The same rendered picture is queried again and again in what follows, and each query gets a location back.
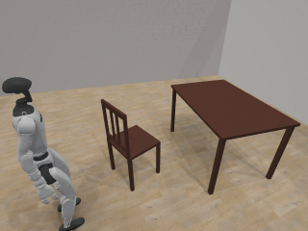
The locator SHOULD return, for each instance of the right robot forearm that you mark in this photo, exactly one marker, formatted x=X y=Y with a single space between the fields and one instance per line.
x=30 y=167

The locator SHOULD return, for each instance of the left robot thigh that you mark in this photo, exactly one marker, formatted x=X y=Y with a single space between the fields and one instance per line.
x=59 y=161

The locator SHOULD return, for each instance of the right robot upper arm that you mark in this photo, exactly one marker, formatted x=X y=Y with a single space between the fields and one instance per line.
x=26 y=128

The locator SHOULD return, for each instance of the right robot hand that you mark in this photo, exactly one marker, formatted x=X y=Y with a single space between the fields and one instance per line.
x=46 y=191

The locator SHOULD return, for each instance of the chair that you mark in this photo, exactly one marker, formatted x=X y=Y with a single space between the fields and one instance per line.
x=130 y=143

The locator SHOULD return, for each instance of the robot thigh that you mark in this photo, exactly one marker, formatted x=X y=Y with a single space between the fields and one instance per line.
x=59 y=161
x=62 y=183

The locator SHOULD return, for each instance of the right robot thigh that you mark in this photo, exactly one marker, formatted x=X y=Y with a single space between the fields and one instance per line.
x=62 y=183

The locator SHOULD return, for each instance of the table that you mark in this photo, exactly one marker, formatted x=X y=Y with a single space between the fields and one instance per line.
x=232 y=113

